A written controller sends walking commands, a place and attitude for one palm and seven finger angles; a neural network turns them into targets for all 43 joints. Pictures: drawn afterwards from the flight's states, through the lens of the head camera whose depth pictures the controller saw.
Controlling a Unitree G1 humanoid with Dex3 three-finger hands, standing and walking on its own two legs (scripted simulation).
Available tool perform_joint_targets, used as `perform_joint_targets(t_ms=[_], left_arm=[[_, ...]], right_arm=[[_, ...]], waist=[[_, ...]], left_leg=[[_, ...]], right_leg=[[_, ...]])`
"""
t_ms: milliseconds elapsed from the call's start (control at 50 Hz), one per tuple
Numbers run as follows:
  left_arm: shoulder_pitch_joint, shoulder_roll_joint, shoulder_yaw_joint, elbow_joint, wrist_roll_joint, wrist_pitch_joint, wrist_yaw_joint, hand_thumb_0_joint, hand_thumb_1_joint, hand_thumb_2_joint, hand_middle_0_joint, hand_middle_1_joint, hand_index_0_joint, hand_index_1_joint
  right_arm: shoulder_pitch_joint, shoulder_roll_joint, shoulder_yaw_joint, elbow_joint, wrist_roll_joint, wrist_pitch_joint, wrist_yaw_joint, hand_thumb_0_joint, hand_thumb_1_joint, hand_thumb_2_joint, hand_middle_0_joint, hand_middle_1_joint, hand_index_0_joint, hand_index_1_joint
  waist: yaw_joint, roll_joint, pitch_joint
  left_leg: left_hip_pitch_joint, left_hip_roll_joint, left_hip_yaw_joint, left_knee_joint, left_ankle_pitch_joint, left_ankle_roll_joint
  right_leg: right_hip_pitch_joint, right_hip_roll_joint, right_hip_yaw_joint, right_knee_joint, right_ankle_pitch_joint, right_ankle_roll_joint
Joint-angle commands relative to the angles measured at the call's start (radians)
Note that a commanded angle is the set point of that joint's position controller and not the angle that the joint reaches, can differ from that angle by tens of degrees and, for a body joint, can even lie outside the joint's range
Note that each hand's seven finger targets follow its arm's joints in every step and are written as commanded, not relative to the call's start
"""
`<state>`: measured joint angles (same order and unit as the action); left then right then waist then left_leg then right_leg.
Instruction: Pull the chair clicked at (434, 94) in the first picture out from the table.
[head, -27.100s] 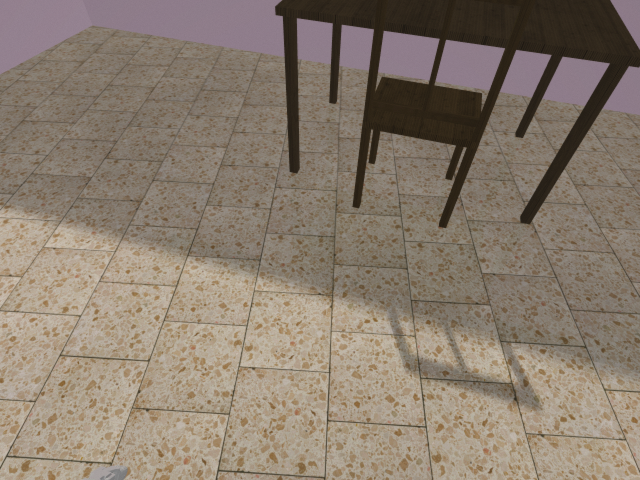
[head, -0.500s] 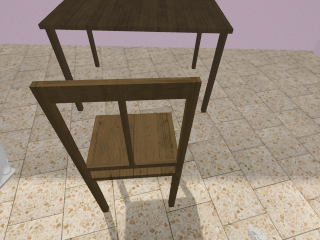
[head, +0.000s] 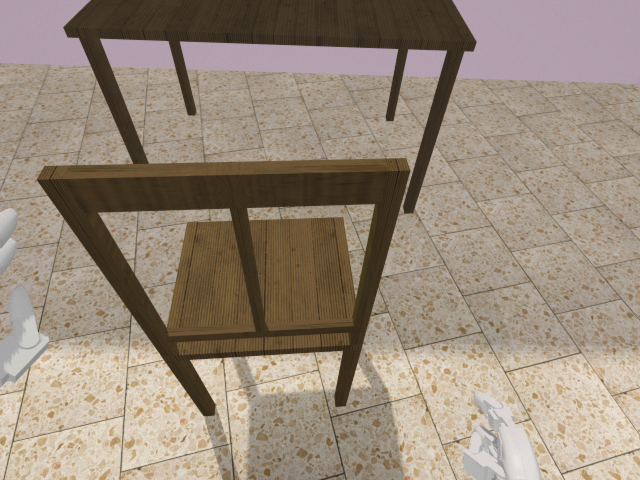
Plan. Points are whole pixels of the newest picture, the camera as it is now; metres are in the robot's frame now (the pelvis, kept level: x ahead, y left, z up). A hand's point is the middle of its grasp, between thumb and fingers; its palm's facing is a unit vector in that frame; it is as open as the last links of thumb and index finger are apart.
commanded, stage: stop stepping back and stand still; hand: left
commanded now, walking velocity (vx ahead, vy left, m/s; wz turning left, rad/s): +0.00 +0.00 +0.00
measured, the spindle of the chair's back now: (251, 277) +0.42 +0.14 -0.06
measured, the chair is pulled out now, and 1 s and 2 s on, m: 0.70 0.70 0.70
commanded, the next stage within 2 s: let the arm hang, fingers relaxed in 0.08 s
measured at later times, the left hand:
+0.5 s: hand out of the picture +0.01 +0.18 -0.18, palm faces +0.08 -0.98 -0.17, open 6.9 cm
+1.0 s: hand out of the picture -0.06 +0.15 -0.17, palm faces +0.06 -0.98 -0.18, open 7.3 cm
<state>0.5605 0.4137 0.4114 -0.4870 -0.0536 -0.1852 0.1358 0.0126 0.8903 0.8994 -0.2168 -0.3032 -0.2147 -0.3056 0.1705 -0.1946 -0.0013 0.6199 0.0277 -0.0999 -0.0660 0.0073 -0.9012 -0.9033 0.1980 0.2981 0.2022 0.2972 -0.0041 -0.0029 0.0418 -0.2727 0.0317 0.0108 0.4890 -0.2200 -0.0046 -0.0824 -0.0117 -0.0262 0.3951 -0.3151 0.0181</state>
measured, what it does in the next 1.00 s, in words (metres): stands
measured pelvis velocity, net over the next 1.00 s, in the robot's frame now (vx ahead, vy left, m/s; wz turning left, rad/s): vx -0.02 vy -0.01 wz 0.04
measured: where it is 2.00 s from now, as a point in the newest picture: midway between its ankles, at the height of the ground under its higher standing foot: outside the picture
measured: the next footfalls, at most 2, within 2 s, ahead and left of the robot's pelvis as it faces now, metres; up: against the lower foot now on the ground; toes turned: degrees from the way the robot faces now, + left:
none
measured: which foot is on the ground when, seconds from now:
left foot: down 0.00-1.00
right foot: down 0.00-1.00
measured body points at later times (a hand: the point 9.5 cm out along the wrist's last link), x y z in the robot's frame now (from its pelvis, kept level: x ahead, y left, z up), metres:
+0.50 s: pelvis -0.02 +0.01 -0.01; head -0.01 +0.03 +0.44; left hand +0.01 +0.24 -0.17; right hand +0.03 -0.23 -0.15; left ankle +0.02 +0.12 -0.74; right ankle -0.07 -0.13 -0.74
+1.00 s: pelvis -0.02 -0.01 +0.00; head -0.01 -0.02 +0.45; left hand -0.06 +0.20 -0.16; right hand -0.02 -0.22 -0.17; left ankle +0.02 +0.12 -0.74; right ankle -0.07 -0.13 -0.74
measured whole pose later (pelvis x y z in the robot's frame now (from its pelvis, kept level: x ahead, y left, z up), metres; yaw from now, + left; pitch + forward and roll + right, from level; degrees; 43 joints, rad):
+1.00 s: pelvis -0.02 -0.01 +0.00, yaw +2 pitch -1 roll +0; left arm 0.37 0.12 -0.03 1.07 0.01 0.02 0.03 0.00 0.91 0.90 -0.20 -0.30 -0.20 -0.30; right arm 0.31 -0.14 -0.01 1.08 -0.02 0.02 -0.02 0.01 -0.91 -0.90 0.20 0.30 0.20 0.30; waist 0.00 0.03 0.04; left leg -0.29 0.01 -0.02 0.49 -0.19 -0.01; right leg -0.12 -0.03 -0.07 0.49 -0.35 0.00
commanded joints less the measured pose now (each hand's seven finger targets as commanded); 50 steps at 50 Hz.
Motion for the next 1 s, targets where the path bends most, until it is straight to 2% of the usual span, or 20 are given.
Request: perform_joint_targets(t_ms=[0, 140, 160, 180, 200, 240, 260, 280, 320, 360, 400, 460, 480, 560, 580, 660, 680, 800, 860, 980], left_arm=[[0.006, 0.18, 0.136, -0.224, -0.013, -0.062, 0.024, 0.0, 0.9, 0.9, -0.2, -0.3, -0.2, -0.3], [0.011, 0.183, 0.137, -0.184, -0.016, -0.056, 0.023, 0.0, 0.9, 0.9, -0.2, -0.3, -0.2, -0.3], [-0.063, -0.046, -0.285, 0.575, 0.101, 0.087, -0.109, 0.0, 0.9, 0.9, -0.2, -0.3, -0.2, -0.3], [-0.058, -0.123, -0.293, 0.603, 0.103, 0.165, -0.129, 0.0, 0.9, 0.9, -0.2, -0.3, -0.2, -0.3], [-0.096, -0.124, -0.313, 0.648, 0.089, 0.18, -0.135, 0.0, 0.9, 0.9, -0.2, -0.3, -0.2, -0.3], [-0.161, -0.099, -0.321, 0.76, 0.087, 0.187, -0.134, 0.0, 0.9, 0.9, -0.2, -0.3, -0.2, -0.3], [-0.192, -0.089, -0.327, 0.815, 0.088, 0.19, -0.13, 0.0, 0.9, 0.9, -0.2, -0.3, -0.2, -0.3], [-0.221, -0.083, -0.332, 0.881, 0.088, 0.192, -0.128, 0.0, 0.9, 0.9, -0.2, -0.3, -0.2, -0.3], [-0.251, -0.066, -0.344, 0.996, 0.081, 0.2, -0.12, 0.0, 0.9, 0.9, -0.2, -0.3, -0.2, -0.3], [-0.248, -0.063, -0.364, 1.111, 0.074, 0.207, -0.116, 0.0, 0.9, 0.9, -0.2, -0.3, -0.2, -0.3], [-0.218, -0.065, -0.378, 1.222, 0.069, 0.211, -0.116, 0.0, 0.9, 0.9, -0.2, -0.3, -0.2, -0.3], [-0.163, -0.108, -0.37, 1.332, 0.068, 0.208, -0.112, 0.0, 0.9, 0.9, -0.2, -0.3, -0.2, -0.3], [-0.158, -0.105, -0.379, 1.354, 0.067, 0.208, -0.115, 0.0, 0.9, 0.9, -0.2, -0.3, -0.2, -0.3], [-0.132, -0.119, -0.395, 1.438, 0.065, 0.201, -0.115, 0.0, 0.9, 0.9, -0.2, -0.3, -0.2, -0.3], [-0.122, -0.118, -0.398, 1.449, 0.064, 0.2, -0.113, 0.0, 0.9, 0.9, -0.2, -0.3, -0.2, -0.3], [-0.098, -0.132, -0.409, 1.494, 0.065, 0.196, -0.107, 0.0, 0.9, 0.9, -0.2, -0.3, -0.2, -0.3], [-0.1, -0.134, -0.411, 1.504, 0.065, 0.196, -0.108, 0.0, 0.9, 0.9, -0.2, -0.3, -0.2, -0.3], [-0.073, -0.151, -0.417, 1.531, 0.062, 0.195, -0.099, 0.0, 0.9, 0.9, -0.2, -0.3, -0.2, -0.3], [-0.079, -0.164, -0.416, 1.533, 0.061, 0.192, -0.096, 0.0, 0.9, 0.9, -0.2, -0.3, -0.2, -0.3], [-0.101, -0.18, -0.41, 1.526, 0.061, 0.19, -0.096, 0.0, 0.9, 0.9, -0.2, -0.3, -0.2, -0.3]], right_arm=[[-0.044, -0.121, -0.048, -0.147, 0.006, -0.046, -0.015, 0.0, -0.9, -0.9, 0.2, 0.3, 0.2, 0.3], [-0.043, -0.126, -0.047, -0.145, 0.004, -0.037, -0.017, 0.0, -0.9, -0.9, 0.2, 0.3, 0.2, 0.3], [-0.045, -0.238, -0.076, 0.058, -0.015, -0.071, 0.073, 0.0, -0.9, -0.9, 0.2, 0.3, 0.2, 0.3], [0.034, -0.125, -0.068, 0.083, -0.022, -0.021, 0.07, 0.0, -0.9, -0.9, 0.2, 0.3, 0.2, 0.3], [0.048, -0.133, -0.053, 0.07, -0.026, 0.006, 0.067, 0.0, -0.9, -0.9, 0.2, 0.3, 0.2, 0.3], [0.031, -0.14, -0.041, 0.066, -0.042, 0.043, 0.065, 0.0, -0.9, -0.9, 0.2, 0.3, 0.2, 0.3], [0.033, -0.143, -0.041, 0.066, -0.047, 0.058, 0.064, 0.0, -0.9, -0.9, 0.2, 0.3, 0.2, 0.3], [0.035, -0.137, -0.043, 0.085, -0.05, 0.068, 0.063, 0.0, -0.9, -0.9, 0.2, 0.3, 0.2, 0.3], [0.038, -0.144, -0.042, 0.114, -0.054, 0.088, 0.059, 0.0, -0.9, -0.9, 0.2, 0.3, 0.2, 0.3], [0.048, -0.15, -0.032, 0.162, -0.053, 0.094, 0.058, 0.0, -0.9, -0.9, 0.2, 0.3, 0.2, 0.3], [0.052, -0.152, -0.027, 0.206, -0.051, 0.097, 0.056, 0.0, -0.9, -0.9, 0.2, 0.3, 0.2, 0.3], [0.097, -0.12, -0.031, 0.258, -0.051, 0.099, 0.047, 0.0, -0.9, -0.9, 0.2, 0.3, 0.2, 0.3], [0.103, -0.117, -0.032, 0.27, -0.046, 0.104, 0.045, 0.0, -0.9, -0.9, 0.2, 0.3, 0.2, 0.3], [0.166, -0.108, -0.041, 0.32, -0.043, 0.105, 0.044, 0.0, -0.9, -0.9, 0.2, 0.3, 0.2, 0.3], [0.172, -0.107, -0.041, 0.33, -0.04, 0.109, 0.043, 0.0, -0.9, -0.9, 0.2, 0.3, 0.2, 0.3], [0.21, -0.088, -0.041, 0.365, -0.038, 0.112, 0.043, 0.0, -0.9, -0.9, 0.2, 0.3, 0.2, 0.3], [0.209, -0.076, -0.039, 0.377, -0.038, 0.112, 0.041, 0.0, -0.9, -0.9, 0.2, 0.3, 0.2, 0.3], [0.224, -0.056, -0.031, 0.413, -0.036, 0.107, 0.038, 0.0, -0.9, -0.9, 0.2, 0.3, 0.2, 0.3], [0.23, -0.047, -0.028, 0.424, -0.036, 0.103, 0.036, 0.0, -0.9, -0.9, 0.2, 0.3, 0.2, 0.3], [0.215, -0.021, -0.024, 0.442, -0.036, 0.096, 0.032, 0.0, -0.9, -0.9, 0.2, 0.3, 0.2, 0.3]], waist=[[-0.008, 0.101, -0.173], [-0.01, 0.063, -0.143], [-0.033, 0.047, -0.065], [-0.026, -0.021, -0.143], [-0.012, -0.06, -0.14], [-0.003, -0.124, -0.1], [-0.003, -0.184, -0.09], [-0.004, -0.196, -0.084], [-0.009, -0.139, -0.071], [-0.003, 0.026, -0.048], [0.009, 0.162, 0.001], [0.013, 0.241, -0.019], [0.015, 0.226, 0.017], [0.003, 0.111, -0.02], [0.005, 0.097, 0.005], [-0.007, 0.004, 0.004], [-0.003, -0.016, 0.035], [-0.004, 0.006, 0.063], [-0.004, -0.029, 0.051], [0.005, 0.009, 0.07]], left_leg=[[0.181, 0.074, -0.062, -0.045, 0.403, 0.054], [0.132, 0.067, -0.064, -0.058, 0.296, 0.047], [0.004, 0.063, -0.085, 0.084, 0.432, 0.054], [0.048, 0.056, -0.048, 0.078, 0.39, 0.048], [-0.015, 0.072, -0.096, 0.064, 0.268, 0.059], [-0.066, 0.06, -0.139, 0.059, 0.173, 0.067], [-0.068, 0.044, -0.141, 0.074, 0.163, 0.065], [-0.043, 0.022, -0.117, 0.094, 0.174, 0.061], [-0.012, 0.008, -0.106, 0.085, 0.217, 0.051], [-0.009, 0.025, -0.141, 0.009, 0.225, 0.055], [-0.027, 0.042, -0.165, -0.081, 0.111, 0.06], [-0.003, 0.045, -0.172, -0.135, -0.02, 0.058], [-0.013, 0.045, -0.17, -0.15, -0.071, 0.062], [0.026, 0.05, -0.175, -0.162, -0.133, 0.059], [0.016, 0.048, -0.165, -0.162, -0.152, 0.061], [0.037, 0.037, -0.139, -0.109, -0.114, 0.054], [0.034, 0.034, -0.133, -0.106, -0.102, 0.057], [0.032, 0.03, -0.115, -0.083, -0.028, 0.056], [0.046, 0.034, -0.108, -0.066, 0.038, 0.055], [0.045, 0.032, -0.1, -0.064, 0.121, 0.056]], right_leg=[[-0.025, -0.05, 0.009, -0.027, 0.378, -0.017], [-0.027, -0.06, 0.021, -0.064, 0.338, -0.019], [-0.158, -0.103, -0.018, 0.119, 0.472, -0.024], [-0.141, -0.1, 0.002, 0.065, 0.44, -0.003], [-0.139, -0.099, 0.0, 0.066, 0.318, -0.011], [-0.138, -0.097, 0.013, 0.062, 0.199, -0.027], [-0.132, -0.107, 0.024, 0.058, 0.19, -0.044], [-0.137, -0.122, 0.039, 0.049, 0.212, -0.067], [-0.133, -0.131, 0.044, 0.053, 0.232, -0.082], [-0.116, -0.093, 0.025, 0.065, 0.162, -0.064], [-0.112, -0.064, 0.007, 0.041, 0.054, -0.046], [-0.094, -0.053, -0.002, 0.019, 0.031, -0.05], [-0.104, -0.045, -0.006, -0.004, 0.025, -0.052], [-0.116, -0.057, -0.004, -0.018, 0.006, -0.058], [-0.124, -0.058, -0.006, -0.03, -0.007, -0.06], [-0.164, -0.078, 0.014, -0.043, -0.024, -0.07], [-0.186, -0.079, 0.014, -0.052, -0.025, -0.075], [-0.203, -0.086, 0.029, -0.04, 0.007, -0.074], [-0.192, -0.086, 0.027, -0.028, 0.053, -0.072], [-0.17, -0.084, 0.026, -0.026, 0.119, -0.069]])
